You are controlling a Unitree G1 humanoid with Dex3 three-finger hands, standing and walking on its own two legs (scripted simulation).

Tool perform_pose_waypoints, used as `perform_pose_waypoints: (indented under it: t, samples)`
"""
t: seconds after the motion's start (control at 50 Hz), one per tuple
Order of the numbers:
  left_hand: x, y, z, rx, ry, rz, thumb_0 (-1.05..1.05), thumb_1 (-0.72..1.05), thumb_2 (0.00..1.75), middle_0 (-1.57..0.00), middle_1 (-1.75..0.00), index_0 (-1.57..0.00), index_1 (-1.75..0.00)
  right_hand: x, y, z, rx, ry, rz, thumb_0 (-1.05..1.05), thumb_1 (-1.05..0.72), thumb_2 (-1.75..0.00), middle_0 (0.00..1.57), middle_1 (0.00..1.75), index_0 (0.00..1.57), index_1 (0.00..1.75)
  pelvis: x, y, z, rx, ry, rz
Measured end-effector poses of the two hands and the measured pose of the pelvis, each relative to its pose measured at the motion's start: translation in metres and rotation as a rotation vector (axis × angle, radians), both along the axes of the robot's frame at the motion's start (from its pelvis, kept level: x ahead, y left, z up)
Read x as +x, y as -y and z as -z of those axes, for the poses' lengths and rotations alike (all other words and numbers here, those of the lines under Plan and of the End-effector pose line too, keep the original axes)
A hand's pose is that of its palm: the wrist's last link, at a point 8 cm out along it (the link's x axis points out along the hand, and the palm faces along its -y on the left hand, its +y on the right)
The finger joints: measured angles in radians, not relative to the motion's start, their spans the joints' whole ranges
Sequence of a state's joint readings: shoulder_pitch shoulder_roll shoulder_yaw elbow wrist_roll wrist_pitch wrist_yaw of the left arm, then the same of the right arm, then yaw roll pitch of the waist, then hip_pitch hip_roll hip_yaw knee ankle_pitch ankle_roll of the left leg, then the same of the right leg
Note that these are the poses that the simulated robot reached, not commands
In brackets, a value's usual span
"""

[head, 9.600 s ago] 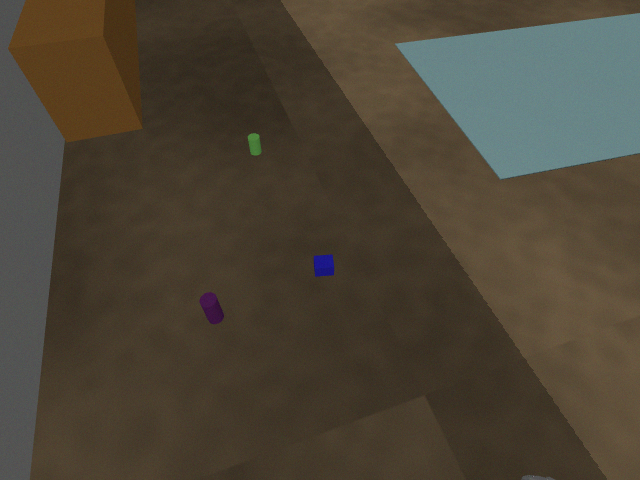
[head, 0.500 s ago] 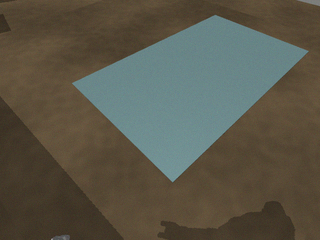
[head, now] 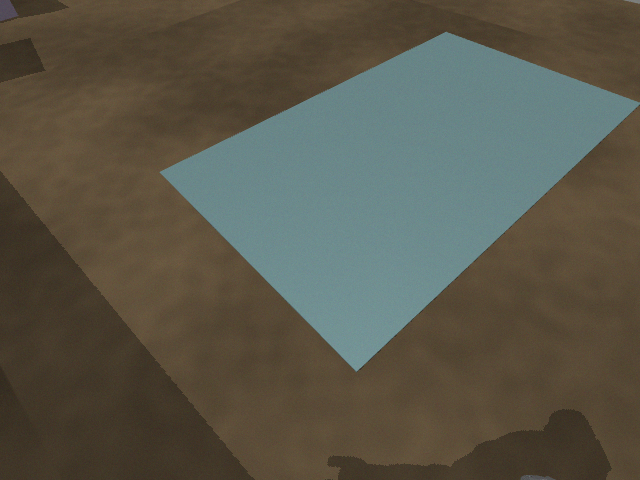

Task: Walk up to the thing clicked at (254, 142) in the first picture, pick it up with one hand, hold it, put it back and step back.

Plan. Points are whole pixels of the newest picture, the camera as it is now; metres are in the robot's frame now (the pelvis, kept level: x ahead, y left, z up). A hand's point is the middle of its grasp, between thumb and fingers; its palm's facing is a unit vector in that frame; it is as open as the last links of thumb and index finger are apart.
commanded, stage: stand
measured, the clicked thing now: out of the picture +0.19 +1.03 -0.74
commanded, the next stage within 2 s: none
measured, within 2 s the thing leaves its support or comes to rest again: neither
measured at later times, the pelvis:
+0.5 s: pelvis +0.02 +0.00 +0.00, yaw +1 degrees
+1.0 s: pelvis +0.03 +0.00 +0.00, yaw +1 degrees
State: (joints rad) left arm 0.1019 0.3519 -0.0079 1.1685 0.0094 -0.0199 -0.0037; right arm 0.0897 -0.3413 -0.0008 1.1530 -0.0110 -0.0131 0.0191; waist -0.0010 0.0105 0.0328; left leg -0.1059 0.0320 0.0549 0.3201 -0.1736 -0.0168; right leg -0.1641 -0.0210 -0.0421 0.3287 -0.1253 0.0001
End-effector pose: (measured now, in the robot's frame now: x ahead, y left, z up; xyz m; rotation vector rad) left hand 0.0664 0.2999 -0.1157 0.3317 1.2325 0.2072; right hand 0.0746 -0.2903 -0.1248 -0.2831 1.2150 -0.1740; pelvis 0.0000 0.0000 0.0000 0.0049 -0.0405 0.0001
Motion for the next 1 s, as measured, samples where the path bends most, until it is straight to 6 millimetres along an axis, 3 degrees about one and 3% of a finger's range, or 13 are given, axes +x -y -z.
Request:
perform_pose_waypoints:
  t: [0.38, 0.76, 1.0]
  samples:
    - [0.015, 0.005, 0.004, -0.016, -0.008, 0.002, 0.01, 0.90, 0.89, -0.21, -0.30, -0.21, -0.30, -0.005, 0.009, -0.002, -0.028, -0.055, 0.012, 0.00, -0.91, -0.89, 0.20, 0.30, 0.20, 0.29, 0.012, 0.002, 0.000, -0.002, -0.019, -0.009]
    - [0.033, 0.005, 0.000, -0.009, 0.011, -0.010, 0.01, 0.90, 0.89, -0.21, -0.30, -0.21, -0.30, 0.027, 0.005, -0.002, -0.021, -0.016, -0.010, 0.00, -0.91, -0.89, 0.20, 0.30, 0.20, 0.30, 0.026, 0.002, -0.001, -0.004, -0.021, -0.016]
    - [0.033, 0.005, 0.001, -0.010, 0.012, -0.019, 0.01, 0.90, 0.89, -0.21, -0.30, -0.21, -0.30, 0.035, 0.006, -0.005, -0.027, -0.005, -0.014, 0.00, -0.91, -0.89, 0.20, 0.30, 0.20, 0.29, 0.030, 0.003, -0.001, -0.006, -0.016, -0.021]
